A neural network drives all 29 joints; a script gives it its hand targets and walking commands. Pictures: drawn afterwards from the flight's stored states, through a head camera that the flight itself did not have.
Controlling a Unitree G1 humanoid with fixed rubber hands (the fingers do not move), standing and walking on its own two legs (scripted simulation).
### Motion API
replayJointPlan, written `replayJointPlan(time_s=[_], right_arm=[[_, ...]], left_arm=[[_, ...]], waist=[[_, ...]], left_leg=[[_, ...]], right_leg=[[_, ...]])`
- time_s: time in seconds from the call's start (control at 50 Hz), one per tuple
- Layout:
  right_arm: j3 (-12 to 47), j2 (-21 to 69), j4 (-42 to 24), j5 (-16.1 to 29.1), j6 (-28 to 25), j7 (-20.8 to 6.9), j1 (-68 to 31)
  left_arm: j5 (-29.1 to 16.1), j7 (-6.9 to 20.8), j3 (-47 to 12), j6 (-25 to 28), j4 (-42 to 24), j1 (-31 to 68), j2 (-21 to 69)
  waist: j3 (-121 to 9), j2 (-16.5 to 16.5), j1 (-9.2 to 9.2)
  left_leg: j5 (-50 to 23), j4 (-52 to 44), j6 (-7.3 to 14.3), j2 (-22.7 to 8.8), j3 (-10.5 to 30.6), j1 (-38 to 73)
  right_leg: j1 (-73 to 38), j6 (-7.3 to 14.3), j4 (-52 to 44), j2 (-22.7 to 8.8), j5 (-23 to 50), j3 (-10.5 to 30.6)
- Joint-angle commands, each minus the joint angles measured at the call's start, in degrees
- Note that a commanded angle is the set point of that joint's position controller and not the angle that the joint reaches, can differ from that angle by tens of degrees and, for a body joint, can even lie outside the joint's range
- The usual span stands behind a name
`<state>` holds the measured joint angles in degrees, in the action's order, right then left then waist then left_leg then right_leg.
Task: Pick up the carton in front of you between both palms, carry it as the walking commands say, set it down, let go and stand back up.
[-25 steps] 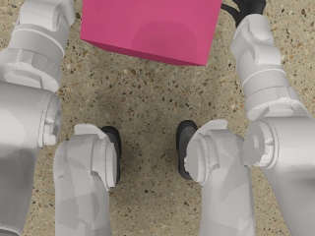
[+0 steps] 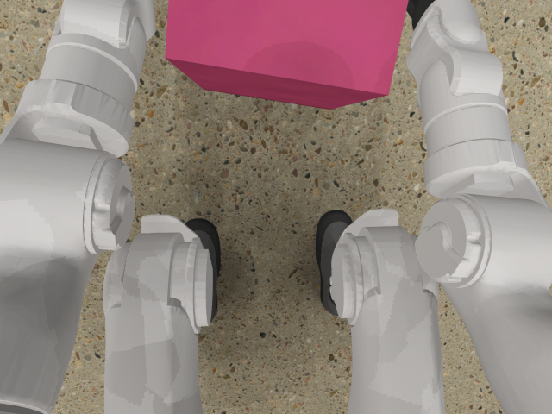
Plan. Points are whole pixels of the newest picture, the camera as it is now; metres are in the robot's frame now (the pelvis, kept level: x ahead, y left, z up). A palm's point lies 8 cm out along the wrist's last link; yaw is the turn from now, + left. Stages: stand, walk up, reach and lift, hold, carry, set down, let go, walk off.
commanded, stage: reach and lift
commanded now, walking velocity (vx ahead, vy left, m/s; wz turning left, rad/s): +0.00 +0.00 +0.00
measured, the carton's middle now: (284, 6) +0.55 -0.01 -0.24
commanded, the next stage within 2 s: none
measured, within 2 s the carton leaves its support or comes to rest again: leaves its support in 0.02 s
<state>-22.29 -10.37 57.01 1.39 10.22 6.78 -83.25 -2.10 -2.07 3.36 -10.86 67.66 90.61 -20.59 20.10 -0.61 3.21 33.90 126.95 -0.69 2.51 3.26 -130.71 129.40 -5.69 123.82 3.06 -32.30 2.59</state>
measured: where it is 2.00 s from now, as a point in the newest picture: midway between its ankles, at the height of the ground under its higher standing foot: (270, 283)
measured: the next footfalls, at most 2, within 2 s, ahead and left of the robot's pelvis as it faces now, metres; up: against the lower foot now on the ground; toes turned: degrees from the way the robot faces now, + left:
none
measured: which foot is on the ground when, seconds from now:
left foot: down 0.00-1.00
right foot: down 0.00-1.00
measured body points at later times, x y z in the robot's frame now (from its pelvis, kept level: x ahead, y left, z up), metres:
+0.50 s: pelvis -0.01 -0.01 +0.09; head +0.26 +0.02 +0.45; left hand +0.51 +0.16 +0.01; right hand +0.51 -0.14 +0.02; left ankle +0.10 +0.12 -0.34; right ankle +0.12 -0.15 -0.34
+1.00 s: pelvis +0.04 -0.01 +0.21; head +0.23 +0.02 +0.62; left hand +0.48 +0.16 +0.16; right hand +0.48 -0.14 +0.17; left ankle +0.10 +0.12 -0.34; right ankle +0.12 -0.15 -0.34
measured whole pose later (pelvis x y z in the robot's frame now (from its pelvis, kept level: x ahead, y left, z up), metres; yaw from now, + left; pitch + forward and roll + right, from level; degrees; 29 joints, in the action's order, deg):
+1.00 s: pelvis +0.04 -0.01 +0.21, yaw +4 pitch +38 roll -1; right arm -27.1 6.7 33.8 -10.7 19.7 4.9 -42.4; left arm 10.4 -1.7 18.4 -22.6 40.8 46.0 -0.5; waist -15.5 -0.4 2.3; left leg 29.5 85.4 -3.0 6.3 7.3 -93.6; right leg 93.0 -4.0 84.3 5.3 -29.3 6.0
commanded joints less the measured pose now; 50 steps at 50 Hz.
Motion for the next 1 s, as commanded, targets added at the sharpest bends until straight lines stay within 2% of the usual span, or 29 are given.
replayJointPlan(time_s=[0.0,0.08,0.12,0.14,0.18,0.24,0.28,0.34,0.4,0.44,0.5,0.6,0.64,0.7,0.76,0.84,0.92,0.98], right_arm=[[23.42,62.25,-15.78,8.51,1.79,-15.48,-26.48],[28.83,65.15,-24.62,9.99,4.99,-14.71,-27.56],[29.88,64.01,-27.17,8.79,6.4,-14.75,-28.25],[30.82,64.52,-27.81,8.07,7.07,-14.58,-28.52],[29.07,63.96,-23.22,4.89,8.35,-14.73,-25.45],[19.5,62.81,-13.22,-2.44,9.79,-15.52,-19.76],[13.83,63.65,-9.9,-6.25,10.12,-16.26,-18.6],[11.13,65.24,-8.51,-9.21,10.34,-16.81,-17.7],[11.63,66.39,-9.61,-9.77,10.13,-16.85,-18.33],[13.72,67.77,-11.56,-8.69,9.92,-16.93,-19.91],[18.24,70.31,-14.26,-6.22,10.11,-17.19,-21.48],[24.8,74.5,-16.92,-3.26,12.13,-18.11,-18.89],[26.75,75.98,-17.4,-2.74,13.09,-18.29,-15.32],[28.86,77.3,-18.01,-2.59,13.86,-18.08,-7.62],[30.06,77.55,-18.71,-2.81,13.42,-17.72,-0.63],[29.97,76.32,-18.98,-2.92,11.59,-17.35,3.98],[28.46,75.33,-16.2,-3.49,9.88,-17.5,8.77],[27.87,75.64,-14.19,-4.36,9.16,-18.08,13.32]], left_arm=[[-8.53,12.89,-15.44,1.39,-26.29,28.32,62.6],[-9.19,10.78,-19.85,-1.32,-37.76,29.09,67.16],[-7.75,9.86,-20.15,-3.28,-38.99,26.95,69.43],[-6.72,9.55,-19.6,-4.42,-37.14,24.32,71.04],[-3.24,9.72,-15.21,-6.23,-29.12,17.45,72.96],[4.03,11.54,-5.21,-7.95,-16.28,10.53,72.91],[7.04,12.62,-1.24,-8.03,-15.11,11.72,72.27],[7.55,13.35,-0.13,-7.53,-16.69,15.06,72.85],[6.8,13.71,-0.8,-6.82,-18.95,17.71,73.79],[6.45,13.72,-1.09,-6.58,-20.09,18.03,73.94],[6.56,13.57,-1.39,-6.78,-21.2,16.72,74.32],[6.46,13.68,-3.47,-8.57,-23.62,12.42,76.27],[5.77,14.09,-5.01,-9.48,-25.12,9.78,77.77],[3.91,14.96,-8.66,-10.34,-28.27,5.54,80.09],[1.97,15.62,-12.44,-10.26,-30.8,1.46,82.03],[0.78,15.26,-15.19,-9.2,-31.59,-3.03,84.36],[2.66,13.64,-14.09,-7.63,-29.14,-10.05,84.98],[4.48,12.46,-13.07,-6.57,-28.45,-14.98,84.74]], waist=[[-92.76,6.01,1.59],[-110.4,8.85,0.1],[-111.42,9.16,-0.14],[-108.18,9.05,-0.78],[-94.01,8.23,-1.27],[-72.96,6.62,-0.17],[-70.58,7.35,0.76],[-74.31,6.95,2.77],[-77.46,6.44,3.31],[-80.33,5.73,2.33],[-85.85,4.23,-0.25],[-94.14,0.72,-3.62],[-96.31,-0.85,-3.83],[-97.42,-1.84,-2.62],[-93.4,-0.54,-0.84],[-84.89,3.14,0.7],[-78.1,6.26,0.07],[-75.22,6.6,-0.72]], left_leg=[[-35.99,-9.57,0.43,4.88,-6.81,47.62],[-40.23,-11.84,-0.28,5.88,-7.22,58.78],[-37.95,-13.89,-0.63,6.51,-7.55,60.47],[-34.62,-15.59,-0.74,6.78,-7.9,58.48],[-24.97,-19.65,-0.63,6.91,-8.18,50.21],[-7.87,-26.07,-0.28,6.79,-8.51,37.14],[-3.48,-28.71,-0.23,6.68,-9.01,34.87],[-4.08,-30.74,-0.29,6.74,-8.95,36.8],[-6.09,-32.46,-0.32,7.03,-8.64,39.18],[-7.11,-33.77,-0.28,7.19,-8.61,41.37],[-8.26,-35.8,-0.01,7.45,-8.91,45.16],[-10.22,-39.0,0.29,7.7,-9.53,51.74],[-12.24,-40.3,0.31,7.8,-9.62,54.37],[-16.61,-42.2,-0.02,7.88,-9.33,58.23],[-19.92,-44.53,-0.79,7.8,-8.52,60.64],[-22.55,-48.42,-1.86,7.67,-7.04,63.9],[-23.53,-53.62,-2.27,7.4,-5.28,69.43],[-23.3,-57.89,-2.16,7.18,-4.25,73.64]], right_leg=[[-37.74,2.88,-5.56,5.34,34.9,-10.06],[-39.89,2.45,-7.96,5.97,35.21,-10.8],[-37.82,2.41,-9.7,6.19,31.61,-11.3],[-36.88,2.46,-11.1,6.39,28.5,-11.39],[-33.21,2.75,-14.9,6.32,20.24,-11.21],[-27.73,3.46,-21.58,6.37,6.22,-11.27],[-27.82,3.98,-24.37,6.62,3.94,-11.11],[-31.65,4.03,-27.13,6.86,6.09,-10.57],[-35.25,3.98,-29.31,6.88,7.56,-10.05],[-37.69,3.74,-30.69,6.84,7.81,-9.74],[-41.79,3.16,-32.68,6.83,8.05,-9.29],[-48.98,1.92,-35.76,6.99,9.45,-9.14],[-52.91,1.54,-37.32,7.16,11.59,-9.09],[-58.52,1.34,-39.83,7.34,16.56,-8.71],[-61.25,1.66,-42.35,7.24,20.41,-8.03],[-61.35,2.58,-45.62,7.08,22.34,-7.12],[-60.94,3.59,-49.69,7.12,21.35,-5.86],[-63.6,3.92,-53.4,7.11,20.49,-4.99]])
